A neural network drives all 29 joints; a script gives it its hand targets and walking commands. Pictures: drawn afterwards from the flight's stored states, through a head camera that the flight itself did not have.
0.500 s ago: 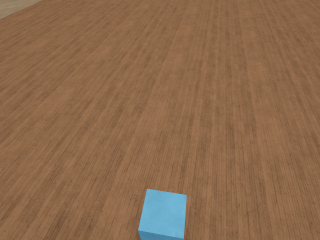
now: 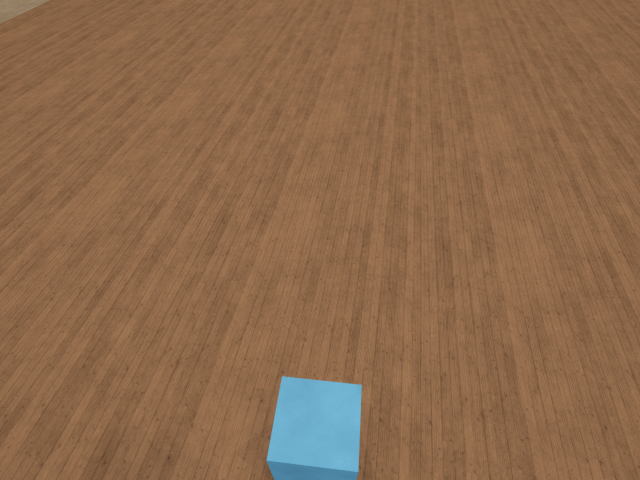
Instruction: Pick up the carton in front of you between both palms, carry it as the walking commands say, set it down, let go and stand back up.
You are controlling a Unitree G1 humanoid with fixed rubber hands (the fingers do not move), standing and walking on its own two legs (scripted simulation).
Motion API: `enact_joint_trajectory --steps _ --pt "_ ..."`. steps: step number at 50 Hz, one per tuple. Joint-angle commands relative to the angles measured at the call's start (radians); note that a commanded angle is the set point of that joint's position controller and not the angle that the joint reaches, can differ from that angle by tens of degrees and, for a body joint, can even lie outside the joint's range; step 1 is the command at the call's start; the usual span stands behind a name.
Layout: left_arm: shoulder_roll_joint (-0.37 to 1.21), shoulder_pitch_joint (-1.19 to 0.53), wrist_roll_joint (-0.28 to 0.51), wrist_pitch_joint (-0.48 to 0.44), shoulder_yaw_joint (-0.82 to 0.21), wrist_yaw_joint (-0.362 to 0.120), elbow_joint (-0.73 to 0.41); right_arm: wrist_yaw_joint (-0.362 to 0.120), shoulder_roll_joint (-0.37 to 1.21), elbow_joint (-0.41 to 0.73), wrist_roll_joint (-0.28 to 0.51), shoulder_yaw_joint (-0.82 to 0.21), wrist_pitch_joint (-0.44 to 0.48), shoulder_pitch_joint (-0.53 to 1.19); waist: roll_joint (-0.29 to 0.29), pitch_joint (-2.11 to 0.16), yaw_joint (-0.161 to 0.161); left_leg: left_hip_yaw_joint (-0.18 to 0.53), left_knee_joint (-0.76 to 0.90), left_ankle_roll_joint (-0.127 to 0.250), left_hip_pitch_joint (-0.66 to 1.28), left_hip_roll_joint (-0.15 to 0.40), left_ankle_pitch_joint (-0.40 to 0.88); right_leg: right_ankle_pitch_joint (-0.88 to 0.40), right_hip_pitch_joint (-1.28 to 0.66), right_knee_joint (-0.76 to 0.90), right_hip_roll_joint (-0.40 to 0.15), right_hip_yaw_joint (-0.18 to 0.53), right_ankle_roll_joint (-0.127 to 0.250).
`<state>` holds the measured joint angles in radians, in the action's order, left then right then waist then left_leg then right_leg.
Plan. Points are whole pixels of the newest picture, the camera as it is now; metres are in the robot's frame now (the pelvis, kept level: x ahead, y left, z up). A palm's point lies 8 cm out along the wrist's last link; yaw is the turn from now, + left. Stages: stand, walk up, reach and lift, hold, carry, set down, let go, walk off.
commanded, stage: stand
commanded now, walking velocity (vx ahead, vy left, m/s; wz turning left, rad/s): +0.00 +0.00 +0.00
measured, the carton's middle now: (317, 436) +0.38 +0.02 -0.63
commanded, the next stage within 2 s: none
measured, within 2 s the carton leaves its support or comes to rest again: neither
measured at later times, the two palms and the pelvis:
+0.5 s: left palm out of the picture -0.01 +0.24 -0.12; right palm out of the picture -0.06 -0.23 -0.13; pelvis -0.02 +0.01 +0.01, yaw -1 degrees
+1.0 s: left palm out of the picture -0.06 +0.24 -0.13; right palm out of the picture -0.10 -0.19 -0.14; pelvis -0.03 +0.02 +0.01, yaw -1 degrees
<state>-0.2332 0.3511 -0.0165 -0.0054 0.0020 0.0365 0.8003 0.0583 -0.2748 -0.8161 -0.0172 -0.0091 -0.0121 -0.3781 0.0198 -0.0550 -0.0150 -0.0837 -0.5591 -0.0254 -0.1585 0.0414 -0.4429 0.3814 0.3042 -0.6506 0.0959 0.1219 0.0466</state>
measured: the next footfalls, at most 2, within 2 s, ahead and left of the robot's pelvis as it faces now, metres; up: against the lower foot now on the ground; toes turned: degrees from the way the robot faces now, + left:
none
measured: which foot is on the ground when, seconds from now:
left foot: down 0.00-1.00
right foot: down 0.00-1.00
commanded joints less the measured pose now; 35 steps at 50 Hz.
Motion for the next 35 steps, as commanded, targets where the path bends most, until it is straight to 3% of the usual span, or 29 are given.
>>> enact_joint_trajectory --steps 1,19,35 --pt "-0.114 0.049 0.000 -0.006 0.027 0.004 -0.025 0.001 -0.098 0.009 -0.002 0.022 0.004 -0.065 -0.034 0.050 -0.001 0.048 0.062 0.029 0.016 0.046 0.279 -0.493 0.016 0.100 -0.110 0.111 0.022" --pt "-0.070 0.067 0.004 0.005 0.002 0.006 0.136 -0.005 -0.052 -0.166 -0.004 -0.003 -0.002 -0.113 -0.030 0.109 0.006 0.043 0.126 0.038 0.044 0.057 0.253 -0.420 0.009 0.159 -0.110 0.117 0.015" --pt "-0.024 0.066 0.009 0.010 -0.021 0.011 0.251 -0.005 -0.003 -0.255 -0.005 -0.016 0.002 -0.135 -0.025 0.135 0.008 0.049 0.148 0.050 0.045 0.065 0.255 -0.370 0.021 0.180 -0.115 0.103 0.002"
